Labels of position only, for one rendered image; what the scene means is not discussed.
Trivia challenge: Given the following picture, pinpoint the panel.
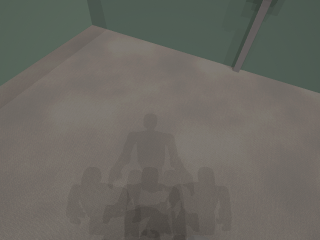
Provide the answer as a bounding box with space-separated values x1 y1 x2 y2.
233 0 272 73

